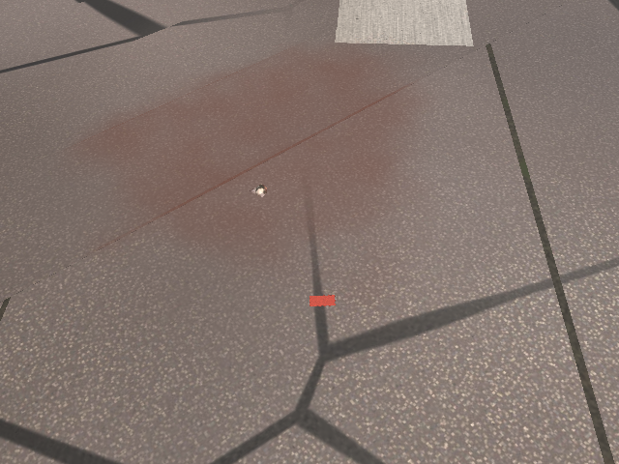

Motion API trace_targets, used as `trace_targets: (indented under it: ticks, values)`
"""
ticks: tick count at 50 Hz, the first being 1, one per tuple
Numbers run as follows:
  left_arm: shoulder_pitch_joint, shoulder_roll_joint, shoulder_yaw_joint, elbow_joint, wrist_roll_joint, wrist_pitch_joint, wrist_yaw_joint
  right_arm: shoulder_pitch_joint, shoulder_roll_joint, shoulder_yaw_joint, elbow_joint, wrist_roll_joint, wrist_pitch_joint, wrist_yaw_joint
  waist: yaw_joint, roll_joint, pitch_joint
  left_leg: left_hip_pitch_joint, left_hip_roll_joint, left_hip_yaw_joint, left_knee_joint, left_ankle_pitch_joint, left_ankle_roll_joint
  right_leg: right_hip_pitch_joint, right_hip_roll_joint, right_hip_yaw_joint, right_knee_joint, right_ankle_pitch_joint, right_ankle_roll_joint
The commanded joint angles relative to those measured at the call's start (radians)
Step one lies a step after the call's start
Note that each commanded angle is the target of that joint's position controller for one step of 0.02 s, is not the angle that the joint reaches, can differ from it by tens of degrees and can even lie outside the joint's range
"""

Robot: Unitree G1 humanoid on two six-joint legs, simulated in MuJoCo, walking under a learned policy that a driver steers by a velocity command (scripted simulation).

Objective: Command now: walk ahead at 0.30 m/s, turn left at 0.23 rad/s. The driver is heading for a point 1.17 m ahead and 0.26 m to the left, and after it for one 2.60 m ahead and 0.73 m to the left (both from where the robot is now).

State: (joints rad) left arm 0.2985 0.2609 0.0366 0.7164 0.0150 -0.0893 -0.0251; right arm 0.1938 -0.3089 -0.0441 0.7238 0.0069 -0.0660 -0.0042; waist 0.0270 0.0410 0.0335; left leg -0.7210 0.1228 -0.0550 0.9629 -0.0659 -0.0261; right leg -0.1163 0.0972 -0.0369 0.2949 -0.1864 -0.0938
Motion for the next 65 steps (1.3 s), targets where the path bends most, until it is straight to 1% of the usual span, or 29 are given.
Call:
trace_targets:
  ticks: [1, 3, 7, 10, 11, 12, 13, 14, 16, 19, 23, 28, 31, 32, 33, 34, 35, 38, 41, 45, 49, 50, 51, 52, 53, 56, 58, 63, 65]
  values:
    - [-0.072, 0.146, 0.037, -0.049, 0.003, -0.015, 0.022, -0.008, -0.034, -0.007, -0.041, -0.003, -0.015, 0.013, -0.008, -0.081, -0.007, 0.162, -0.034, 0.025, -0.196, 0.207, -0.004, -0.104, -0.218, -0.017, -0.102, 0.557, -0.066]
    - [-0.046, 0.158, 0.038, -0.025, 0.0, -0.006, 0.032, -0.065, -0.016, -0.002, -0.064, 0.001, -0.018, 0.029, 0.021, -0.078, -0.009, 0.176, -0.052, 0.042, -0.284, 0.268, 0.002, -0.054, -0.245, -0.026, -0.093, 0.563, -0.055]
    - [-0.05, 0.186, 0.052, -0.006, -0.015, 0.042, 0.05, -0.088, -0.052, -0.017, -0.114, -0.002, -0.017, 0.065, 0.021, -0.095, -0.023, 0.105, -0.077, 0.063, -0.362, 0.084, 0.036, 0.13, -0.31, -0.015, 0.034, 0.668, -0.064]
    - [-0.081, 0.19, 0.057, -0.023, -0.027, 0.077, 0.07, 0.066, -0.11, -0.049, -0.106, -0.009, -0.016, 0.07, -0.061, -0.101, -0.111, 0.282, -0.16, 0.113, -0.447, -0.012, 0.095, 0.146, -0.287, -0.034, 0.324, 0.853, -0.03]
    - [-0.075, 0.181, 0.051, -0.037, -0.021, 0.075, 0.073, 0.163, -0.167, -0.07, -0.098, -0.011, -0.019, 0.055, -0.111, -0.034, -0.184, 0.477, -0.122, 0.031, -0.526, 0.286, 0.145, 0.047, -0.219, -0.072, 0.548, 0.696, 0.029]
    - [0.016, 0.102, 0.025, -0.072, 0.027, 0.061, 0.063, 0.184, -0.264, -0.088, -0.117, -0.018, -0.011, 0.034, -0.049, 0.185, -0.307, 0.819, 0.13, -0.304, -0.422, 0.783, 0.302, -0.291, -0.067, -0.081, 0.903, -0.071, 0.106]
    - [0.049, 0.104, 0.01, -0.068, 0.022, 0.047, 0.042, 0.185, -0.241, -0.074, -0.137, -0.034, -0.008, 0.028, -0.05, 0.209, -0.482, 0.999, 0.283, -0.651, -0.494, 0.756, 0.481, -0.501, 0.049, 0.106, 1.139, -0.516, 0.144]
    - [-0.011, 0.184, 0.028, -0.061, -0.009, 0.047, 0.028, 0.137, -0.182, -0.065, -0.161, -0.023, 0.006, 0.025, -0.092, 0.059, -0.457, 0.94, 0.226, -0.535, -0.526, 0.563, 0.428, -0.53, -0.032, 0.193, 1.17, -0.434, 0.133]
    - [-0.107, 0.162, 0.025, -0.083, -0.013, 0.067, 0.037, 0.034, -0.122, -0.046, -0.178, 0.006, 0.034, 0.013, -0.052, -0.071, -0.227, 0.671, 0.129, -0.364, -0.589, 0.288, 0.327, -0.565, -0.1, 0.153, 1.038, -0.313, 0.135]
    - [-0.074, 0.124, 0.021, -0.073, -0.009, 0.094, 0.048, -0.037, -0.136, -0.052, -0.194, -0.01, 0.058, 0.005, 0.01, 0.029, -0.127, 0.407, 0.02, -0.271, -0.653, 0.17, 0.278, -0.408, -0.096, 0.103, 0.799, -0.248, 0.16]
    - [-0.078, 0.11, 0.017, -0.057, -0.008, 0.093, 0.063, -0.022, -0.163, -0.069, -0.19, -0.007, 0.074, -0.02, -0.01, 0.071, -0.193, 0.41, 0.004, -0.274, -0.628, 0.114, 0.267, -0.343, -0.083, 0.115, 0.619, -0.173, 0.189]
    - [-0.125, 0.119, 0.027, -0.07, -0.018, 0.079, 0.054, -0.031, -0.16, -0.073, -0.199, -0.006, 0.099, -0.026, -0.039, 0.132, -0.174, 0.408, -0.007, -0.372, -0.618, -0.13, 0.227, -0.294, -0.064, 0.125, 0.446, -0.137, 0.168]
    - [-0.066, 0.122, 0.042, -0.052, -0.02, 0.059, 0.04, -0.047, -0.145, -0.07, -0.204, 0.008, 0.111, -0.028, -0.002, 0.14, -0.163, 0.4, -0.04, -0.402, -0.55, -0.122, 0.18, -0.161, -0.061, 0.099, 0.18, -0.034, 0.123]
    - [-0.038, 0.171, 0.058, -0.049, -0.008, 0.057, 0.043, -0.019, -0.114, -0.061, -0.202, 0.01, 0.112, -0.029, -0.005, 0.077, -0.164, 0.332, -0.091, -0.36, -0.466, -0.221, 0.131, -0.067, -0.169, 0.177, 0.092, -0.015, 0.082]
    - [-0.065, 0.274, 0.082, -0.061, 0.017, 0.069, 0.049, 0.024, -0.061, -0.049, -0.217, 0.005, 0.108, -0.025, -0.059, -0.212, -0.132, 0.146, -0.248, -0.169, -0.241, -0.467, 0.061, 0.002, -0.405, 0.429, 0.03, 0.096, -0.042]
    - [-0.079, 0.257, 0.082, -0.067, 0.044, 0.069, 0.045, 0.002, -0.128, -0.07, -0.23, -0.004, 0.091, -0.022, -0.035, -0.331, -0.11, 0.068, -0.253, -0.093, 0.004, -0.56, 0.015, -0.076, -0.519, 0.591, -0.021, 0.16, -0.165]
    - [-0.13, 0.202, 0.066, -0.094, 0.04, 0.066, 0.051, 0.012, -0.18, -0.09, -0.206, 0.001, 0.089, -0.021, -0.045, -0.235, -0.097, 0.079, -0.209, -0.116, 0.141, -0.494, -0.001, -0.095, -0.484, 0.517, -0.006, 0.161, -0.161]
    - [-0.197, 0.131, 0.045, -0.107, -0.005, 0.071, 0.065, 0.06, -0.129, -0.085, -0.154, 0.004, 0.121, -0.029, -0.054, -0.165, -0.062, 0.061, -0.188, -0.073, 0.3, -0.349, -0.051, -0.077, -0.352, 0.275, 0.035, 0.209, -0.084]
    - [-0.123, 0.128, 0.042, -0.083, 0.002, 0.085, 0.072, -0.015, -0.067, -0.059, -0.184, 0.011, 0.119, -0.03, -0.003, -0.188, -0.066, 0.082, -0.185, -0.031, 0.19, -0.328, -0.074, -0.018, -0.315, 0.205, 0.038, 0.28, -0.11]
    - [-0.136, 0.118, 0.033, -0.061, -0.008, 0.085, 0.052, -0.029, 0.012, -0.021, -0.178, -0.012, 0.109, -0.02, -0.006, -0.242, -0.118, 0.338, -0.129, 0.014, -0.2, -0.404, -0.067, -0.03, -0.302, 0.185, 0.067, 0.305, -0.115]
    - [-0.081, 0.17, 0.045, -0.028, -0.048, 0.081, 0.034, 0.027, -0.057, -0.044, -0.128, -0.007, 0.103, -0.019, -0.026, -0.221, -0.066, 0.581, -0.155, 0.044, -0.647, -0.08, -0.013, -0.117, -0.281, 0.248, 0.109, 0.311, -0.074]
    - [-0.063, 0.168, 0.043, -0.029, -0.039, 0.07, 0.029, 0.05, -0.105, -0.053, -0.135, -0.012, 0.102, -0.029, -0.022, -0.168, -0.105, 0.692, -0.078, -0.022, -0.618, 0.027, 0.021, -0.179, -0.27, 0.258, 0.124, 0.241, -0.023]
    - [-0.063, 0.127, 0.03, -0.048, -0.012, 0.053, 0.015, 0.07, -0.174, -0.068, -0.14, -0.026, 0.109, -0.043, 0.0, 0.002, -0.163, 0.797, 0.056, -0.11, -0.521, 0.281, 0.078, -0.269, -0.196, 0.194, 0.217, 0.086, 0.03]
    - [-0.091, 0.094, 0.023, -0.055, -0.026, 0.048, 0.017, 0.05, -0.167, -0.073, -0.113, -0.028, 0.114, -0.037, -0.004, 0.177, -0.149, 0.676, 0.1, -0.135, -0.55, 0.149, 0.162, -0.288, -0.114, 0.068, 0.263, -0.116, 0.084]
    - [-0.128, 0.129, 0.031, -0.055, -0.025, 0.054, 0.021, -0.003, -0.114, -0.062, -0.137, -0.029, 0.107, -0.031, -0.021, 0.157, -0.1, 0.617, 0.113, -0.155, -0.592, 0.068, 0.186, -0.287, -0.108, 0.048, 0.324, -0.152, 0.109]
    - [-0.13, 0.136, 0.052, -0.066, -0.027, 0.091, 0.03, -0.033, -0.11, -0.065, -0.147, -0.02, 0.084, -0.041, -0.037, 0.19, -0.049, 0.584, 0.178, -0.181, -0.599, 0.162, 0.225, -0.365, -0.108, 0.042, 0.542, -0.309, 0.116]
    - [-0.122, 0.114, 0.054, -0.079, -0.034, 0.109, 0.025, -0.033, -0.112, -0.066, -0.138, -0.013, 0.073, -0.044, -0.034, 0.146, -0.043, 0.597, 0.214, -0.17, -0.585, 0.29, 0.251, -0.411, -0.133, 0.056, 0.638, -0.395, 0.119]
    - [-0.076, 0.106, 0.057, -0.096, -0.039, 0.127, -0.001, -0.106, -0.131, -0.078, -0.131, 0.012, 0.087, -0.043, -0.007, 0.125, -0.09, 0.567, 0.167, -0.034, -0.5, 0.278, 0.189, -0.245, -0.118, -0.023, 0.414, -0.184, 0.106]
    - [-0.029, 0.13, 0.073, -0.089, -0.028, 0.127, 0.002, -0.057, -0.102, -0.073, -0.106, 0.019, 0.088, -0.04, 0.007, 0.029, -0.092, 0.476, 0.098, 0.06, -0.346, 0.053, 0.101, -0.09, -0.075, -0.007, 0.189, 0.048, 0.06]
